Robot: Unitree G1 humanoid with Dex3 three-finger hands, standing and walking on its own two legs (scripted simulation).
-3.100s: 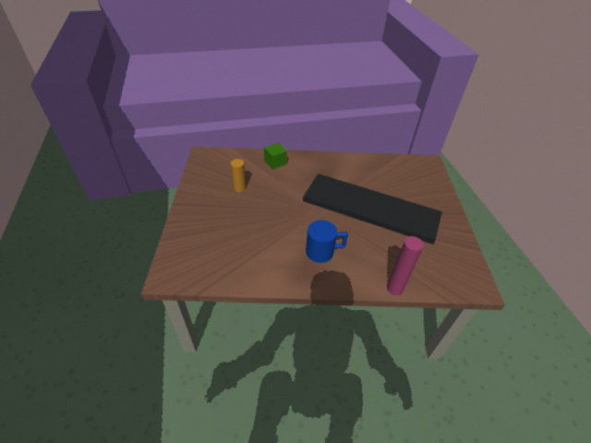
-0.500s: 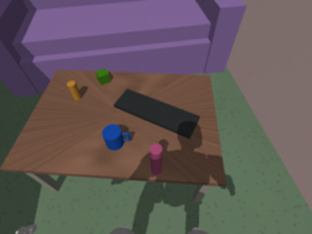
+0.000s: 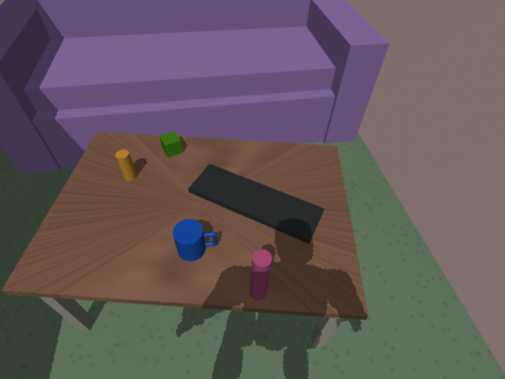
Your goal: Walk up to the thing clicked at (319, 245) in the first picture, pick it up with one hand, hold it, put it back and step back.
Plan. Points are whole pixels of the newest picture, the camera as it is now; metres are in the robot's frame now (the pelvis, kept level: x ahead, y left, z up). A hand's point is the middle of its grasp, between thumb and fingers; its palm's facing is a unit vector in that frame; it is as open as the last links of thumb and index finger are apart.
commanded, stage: walk up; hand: left
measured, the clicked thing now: (196, 240) +0.54 +0.16 -0.29
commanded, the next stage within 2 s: stand in 0.98 s
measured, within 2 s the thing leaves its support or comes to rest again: neither
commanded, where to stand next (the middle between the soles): +0.05 -0.01 m, yaw -2 degrees
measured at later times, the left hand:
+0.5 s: hand out of the picture +0.11 +0.24 -0.13, palm faces -0.07 -0.94 -0.34, open 7.4 cm
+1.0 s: hand out of the picture +0.11 +0.25 -0.13, palm faces -0.08 -0.94 -0.34, open 7.4 cm
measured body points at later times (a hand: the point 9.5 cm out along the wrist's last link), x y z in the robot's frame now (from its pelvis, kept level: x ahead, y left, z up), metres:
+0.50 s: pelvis +0.00 +0.00 +0.02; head +0.00 +0.00 +0.47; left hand +0.11 +0.29 -0.10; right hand +0.06 -0.32 -0.11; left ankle +0.00 +0.12 -0.72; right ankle +0.01 -0.13 -0.72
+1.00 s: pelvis +0.01 +0.00 +0.02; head +0.02 +0.00 +0.47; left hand +0.12 +0.30 -0.11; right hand +0.08 -0.30 -0.11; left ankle +0.00 +0.12 -0.72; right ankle +0.01 -0.13 -0.72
